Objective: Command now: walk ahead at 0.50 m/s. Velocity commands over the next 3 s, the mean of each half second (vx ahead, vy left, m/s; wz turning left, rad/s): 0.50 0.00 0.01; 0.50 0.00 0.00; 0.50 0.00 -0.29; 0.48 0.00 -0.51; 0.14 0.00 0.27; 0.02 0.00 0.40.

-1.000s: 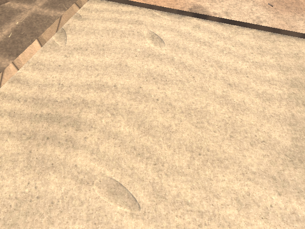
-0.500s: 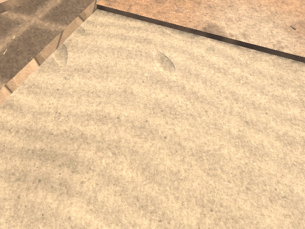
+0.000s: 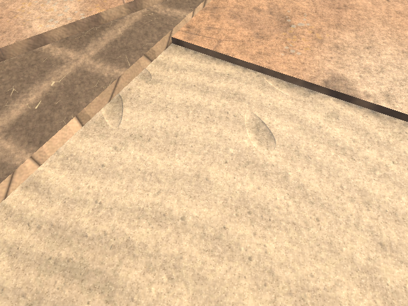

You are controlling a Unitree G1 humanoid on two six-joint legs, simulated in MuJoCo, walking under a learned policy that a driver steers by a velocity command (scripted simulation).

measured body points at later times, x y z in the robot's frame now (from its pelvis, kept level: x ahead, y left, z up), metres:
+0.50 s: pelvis +0.28 +0.05 +0.00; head +0.30 +0.06 +0.45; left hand +0.46 +0.31 -0.11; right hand +0.31 -0.22 -0.12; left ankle +0.24 +0.15 -0.75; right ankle +0.45 -0.13 -0.68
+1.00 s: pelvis +0.56 -0.01 +0.00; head +0.58 -0.02 +0.45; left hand +0.58 +0.26 -0.13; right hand +0.72 -0.28 -0.11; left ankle +0.70 +0.17 -0.68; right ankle +0.53 -0.10 -0.75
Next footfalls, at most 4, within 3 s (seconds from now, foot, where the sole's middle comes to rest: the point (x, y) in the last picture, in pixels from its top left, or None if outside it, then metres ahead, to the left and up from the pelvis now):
0.16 left None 0.28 0.15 -0.78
0.68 right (261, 282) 0.57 -0.10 -0.78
1.22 left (196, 201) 0.87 0.14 -0.78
1.76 right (274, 160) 1.10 -0.16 -0.78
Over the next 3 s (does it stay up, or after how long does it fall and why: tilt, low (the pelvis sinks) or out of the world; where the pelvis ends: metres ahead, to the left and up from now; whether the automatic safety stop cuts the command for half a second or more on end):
stays up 1.28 -0.17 -0.01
